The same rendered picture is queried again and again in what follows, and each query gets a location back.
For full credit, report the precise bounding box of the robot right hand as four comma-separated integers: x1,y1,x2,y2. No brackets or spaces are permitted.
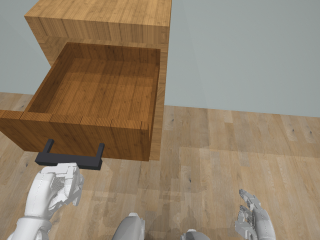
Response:
235,189,276,240

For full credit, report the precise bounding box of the drawer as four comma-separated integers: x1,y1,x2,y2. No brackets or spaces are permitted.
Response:
0,42,161,162

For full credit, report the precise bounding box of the handle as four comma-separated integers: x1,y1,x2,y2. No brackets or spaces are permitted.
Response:
35,139,105,171

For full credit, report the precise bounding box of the cabinet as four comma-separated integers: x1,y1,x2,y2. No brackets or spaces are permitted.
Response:
24,0,172,161

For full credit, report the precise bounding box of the robot left shin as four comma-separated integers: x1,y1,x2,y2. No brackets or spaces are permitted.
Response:
129,212,139,217

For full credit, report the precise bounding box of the left robot thigh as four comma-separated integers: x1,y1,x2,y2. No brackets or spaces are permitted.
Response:
111,216,145,240

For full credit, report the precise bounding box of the robot left forearm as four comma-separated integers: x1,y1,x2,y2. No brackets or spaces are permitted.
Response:
7,216,52,240

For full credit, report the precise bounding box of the robot left hand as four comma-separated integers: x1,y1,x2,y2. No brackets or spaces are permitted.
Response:
24,162,85,220

